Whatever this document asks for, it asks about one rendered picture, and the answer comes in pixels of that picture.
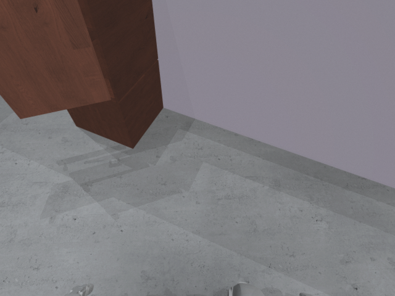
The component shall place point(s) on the cupboard door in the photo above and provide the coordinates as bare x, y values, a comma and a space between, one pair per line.
47, 59

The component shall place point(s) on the robot right thigh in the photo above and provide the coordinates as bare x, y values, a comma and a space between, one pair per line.
243, 289

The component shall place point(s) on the left robot hand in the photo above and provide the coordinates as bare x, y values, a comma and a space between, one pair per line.
83, 290

